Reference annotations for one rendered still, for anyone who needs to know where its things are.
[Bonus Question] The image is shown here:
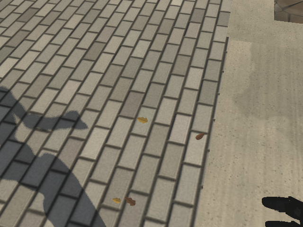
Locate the right robot hand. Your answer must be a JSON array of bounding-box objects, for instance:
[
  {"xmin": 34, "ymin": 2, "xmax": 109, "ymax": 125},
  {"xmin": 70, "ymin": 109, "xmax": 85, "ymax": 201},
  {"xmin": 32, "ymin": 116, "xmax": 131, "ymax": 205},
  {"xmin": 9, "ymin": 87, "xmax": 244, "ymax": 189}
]
[{"xmin": 261, "ymin": 196, "xmax": 303, "ymax": 227}]

